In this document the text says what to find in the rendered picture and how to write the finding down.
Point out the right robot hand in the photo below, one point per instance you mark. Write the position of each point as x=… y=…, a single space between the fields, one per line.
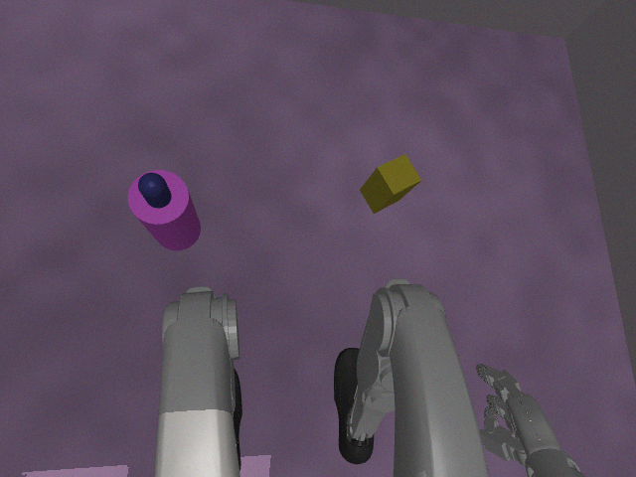
x=523 y=416

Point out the right robot foot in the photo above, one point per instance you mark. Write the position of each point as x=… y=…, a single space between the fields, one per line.
x=345 y=384

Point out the right robot arm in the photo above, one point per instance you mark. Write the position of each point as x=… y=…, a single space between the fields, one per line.
x=551 y=463

